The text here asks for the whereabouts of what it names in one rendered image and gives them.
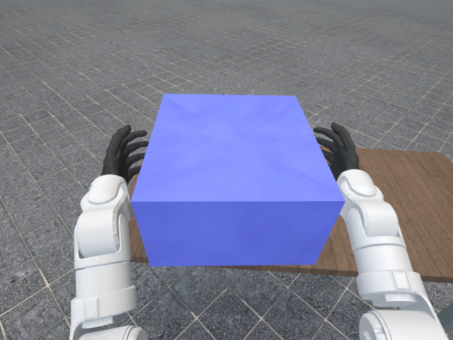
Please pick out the left robot forearm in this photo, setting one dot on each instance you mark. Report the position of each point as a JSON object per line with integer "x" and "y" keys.
{"x": 104, "y": 290}

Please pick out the left robot upper arm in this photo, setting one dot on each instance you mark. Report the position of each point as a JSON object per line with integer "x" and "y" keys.
{"x": 129, "y": 332}

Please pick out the right robot hand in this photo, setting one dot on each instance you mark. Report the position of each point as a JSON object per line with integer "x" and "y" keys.
{"x": 343, "y": 156}

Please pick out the right robot forearm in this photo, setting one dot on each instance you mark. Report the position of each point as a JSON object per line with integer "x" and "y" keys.
{"x": 386, "y": 276}

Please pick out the carton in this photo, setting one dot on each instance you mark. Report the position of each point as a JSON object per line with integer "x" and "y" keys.
{"x": 234, "y": 180}

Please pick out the right robot upper arm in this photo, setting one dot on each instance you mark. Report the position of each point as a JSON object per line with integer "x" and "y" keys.
{"x": 399, "y": 325}

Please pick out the table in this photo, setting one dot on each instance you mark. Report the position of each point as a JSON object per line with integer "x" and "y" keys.
{"x": 417, "y": 185}

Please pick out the left robot hand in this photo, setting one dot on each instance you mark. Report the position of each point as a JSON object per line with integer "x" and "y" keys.
{"x": 116, "y": 161}

